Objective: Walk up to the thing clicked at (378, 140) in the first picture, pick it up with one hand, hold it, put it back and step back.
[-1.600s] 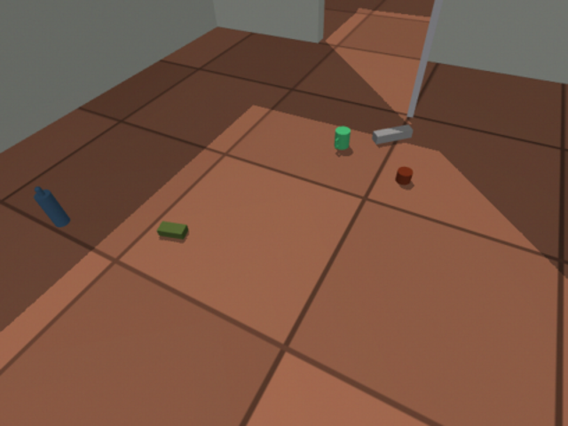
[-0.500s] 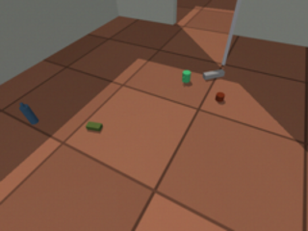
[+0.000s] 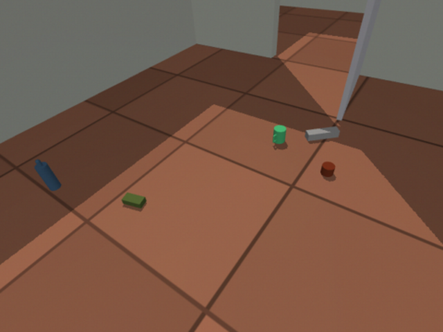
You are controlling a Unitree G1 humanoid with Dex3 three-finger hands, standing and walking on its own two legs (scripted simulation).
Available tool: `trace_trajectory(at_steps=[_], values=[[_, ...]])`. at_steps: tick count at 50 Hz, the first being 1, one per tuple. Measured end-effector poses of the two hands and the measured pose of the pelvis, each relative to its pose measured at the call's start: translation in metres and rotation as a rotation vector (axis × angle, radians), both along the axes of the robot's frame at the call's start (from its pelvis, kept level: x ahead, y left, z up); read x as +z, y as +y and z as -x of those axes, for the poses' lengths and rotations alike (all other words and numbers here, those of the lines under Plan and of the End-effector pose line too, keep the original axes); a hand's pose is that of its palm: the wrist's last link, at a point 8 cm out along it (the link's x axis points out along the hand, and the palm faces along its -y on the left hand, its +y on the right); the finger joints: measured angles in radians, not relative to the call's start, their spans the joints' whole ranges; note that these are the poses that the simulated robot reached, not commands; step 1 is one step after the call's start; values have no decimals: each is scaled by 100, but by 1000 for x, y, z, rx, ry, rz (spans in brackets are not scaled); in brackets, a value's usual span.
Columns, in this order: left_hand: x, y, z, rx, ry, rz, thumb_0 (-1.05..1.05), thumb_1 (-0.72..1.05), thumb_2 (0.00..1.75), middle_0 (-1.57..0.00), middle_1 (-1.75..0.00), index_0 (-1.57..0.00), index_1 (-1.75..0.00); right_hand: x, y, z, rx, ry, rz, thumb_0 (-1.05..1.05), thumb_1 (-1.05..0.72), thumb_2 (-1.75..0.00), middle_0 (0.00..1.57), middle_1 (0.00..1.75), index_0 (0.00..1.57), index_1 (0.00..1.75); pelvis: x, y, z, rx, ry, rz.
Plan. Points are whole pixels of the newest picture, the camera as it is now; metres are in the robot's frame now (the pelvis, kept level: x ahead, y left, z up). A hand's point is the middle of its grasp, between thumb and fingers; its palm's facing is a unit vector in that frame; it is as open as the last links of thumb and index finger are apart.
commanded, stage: walk up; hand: left
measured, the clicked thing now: (322, 133) +1.68 -0.56 -0.73
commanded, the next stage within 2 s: none
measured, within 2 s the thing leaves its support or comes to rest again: neither
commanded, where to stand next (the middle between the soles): +1.32 -0.81 m, yaw +11 degrees
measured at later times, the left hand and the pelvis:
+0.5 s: hand (162, 282) +0.30 +0.20 -0.15, palm faces +0.01 -0.96 -0.29, open 7.4 cm; pelvis +0.24 -0.08 +0.00, yaw +3 degrees
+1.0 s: hand (238, 213) +0.49 +0.03 -0.13, palm faces +0.10 -0.94 -0.33, open 7.4 cm; pelvis +0.49 -0.25 +0.01, yaw +4 degrees
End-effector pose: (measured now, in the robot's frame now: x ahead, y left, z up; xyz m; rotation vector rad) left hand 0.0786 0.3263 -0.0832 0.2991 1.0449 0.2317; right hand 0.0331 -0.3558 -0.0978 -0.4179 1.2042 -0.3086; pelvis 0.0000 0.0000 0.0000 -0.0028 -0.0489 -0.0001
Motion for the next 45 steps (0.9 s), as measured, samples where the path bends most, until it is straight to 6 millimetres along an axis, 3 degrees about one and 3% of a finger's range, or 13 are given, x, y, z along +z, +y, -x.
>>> trace_trajectory(at_steps=[6,12,17,25,30,35,38,45], values=[[-10,-30,15,83,132,50,1,90,90,-21,-30,-20,-30,26,4,-112,138,-140,-60,1,-90,-89,20,30,21,30,14,-25,-47,12,11,15],[-35,-42,-10,125,205,85,1,90,90,-21,-30,-20,-30,39,-2,-198,219,-140,-22,0,-90,-89,21,30,21,30,7,-40,-109,45,29,36],[-55,-56,-68,90,238,99,1,90,90,-20,-30,-20,-30,36,-17,-245,201,-190,41,0,-90,-89,21,30,21,30,-8,-43,-161,45,21,-12],[-28,-78,-216,-13,89,63,1,90,90,-21,-30,-20,-30,37,-58,-257,103,-112,28,0,-90,-89,21,30,21,30,4,-80,-236,46,2,-36],[-10,-105,-306,-47,15,20,1,90,90,-20,-30,-20,-30,23,-105,-276,73,-34,17,1,-90,-89,21,30,21,30,-1,-119,-288,42,7,-48],[-1,-150,-382,-39,-51,-41,1,90,90,-20,-30,-20,-30,-12,-169,-329,54,20,14,1,-89,-89,21,30,21,30,-20,-171,-349,57,19,-17],[3,-181,-398,-12,-77,-51,1,90,90,-20,-30,-20,-30,-21,-189,-377,71,27,4,1,-90,-89,21,30,21,30,-19,-195,-374,64,12,-24],[9,-234,-393,71,67,-6,0,90,90,-21,-30,-20,-30,7,-199,-501,170,-104,-67,1,-90,-89,20,30,21,30,11,-230,-438,53,27,-14]])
